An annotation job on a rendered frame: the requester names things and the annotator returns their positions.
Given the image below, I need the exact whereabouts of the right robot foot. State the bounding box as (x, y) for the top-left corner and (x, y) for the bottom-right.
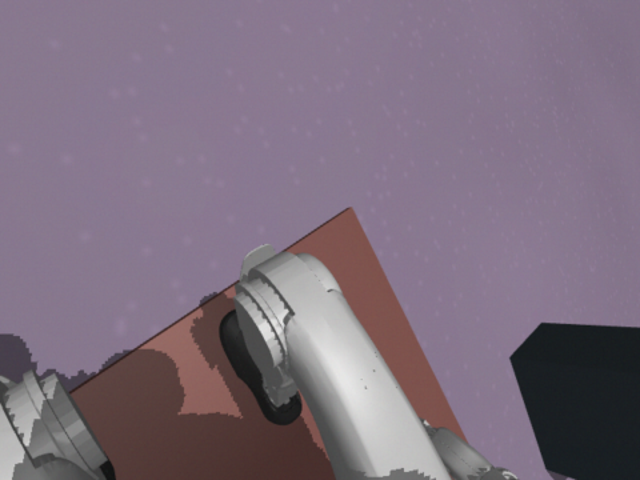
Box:
(219, 309), (302, 425)

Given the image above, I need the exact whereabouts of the right robot hand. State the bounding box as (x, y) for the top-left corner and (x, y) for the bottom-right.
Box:
(419, 417), (494, 480)

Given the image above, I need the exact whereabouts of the left robot foot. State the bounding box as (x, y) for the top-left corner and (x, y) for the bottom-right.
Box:
(99, 453), (116, 480)

